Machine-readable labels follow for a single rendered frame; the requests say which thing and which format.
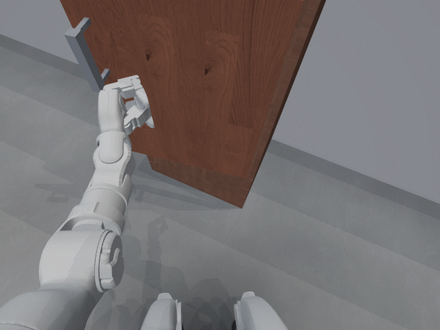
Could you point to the robot left thigh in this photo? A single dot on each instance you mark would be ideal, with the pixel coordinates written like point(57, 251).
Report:
point(164, 314)

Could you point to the robot left forearm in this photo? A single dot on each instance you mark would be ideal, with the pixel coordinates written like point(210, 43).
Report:
point(107, 196)

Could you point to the robot left hand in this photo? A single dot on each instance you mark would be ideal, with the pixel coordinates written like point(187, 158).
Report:
point(114, 115)

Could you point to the robot left upper arm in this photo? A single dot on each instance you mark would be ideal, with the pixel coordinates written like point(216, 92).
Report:
point(78, 267)

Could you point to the right robot shin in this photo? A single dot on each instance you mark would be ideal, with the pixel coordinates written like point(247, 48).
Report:
point(247, 294)

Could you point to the handle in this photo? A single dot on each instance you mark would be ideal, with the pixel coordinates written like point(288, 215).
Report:
point(84, 57)

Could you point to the cupboard door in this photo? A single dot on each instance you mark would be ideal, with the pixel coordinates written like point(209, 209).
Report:
point(209, 69)

